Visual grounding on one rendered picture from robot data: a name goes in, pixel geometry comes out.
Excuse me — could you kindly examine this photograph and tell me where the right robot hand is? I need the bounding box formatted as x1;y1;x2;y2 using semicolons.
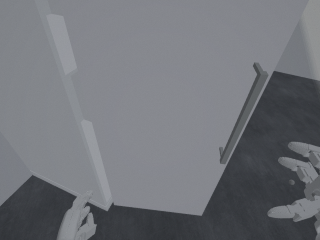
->
267;141;320;222

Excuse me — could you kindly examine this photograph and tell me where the left robot hand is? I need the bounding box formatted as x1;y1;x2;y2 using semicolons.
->
56;190;97;240

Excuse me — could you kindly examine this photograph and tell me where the fridge door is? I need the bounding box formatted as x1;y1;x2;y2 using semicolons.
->
59;0;309;216

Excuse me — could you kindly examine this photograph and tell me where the handle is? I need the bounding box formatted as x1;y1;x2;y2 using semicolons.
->
219;62;269;165

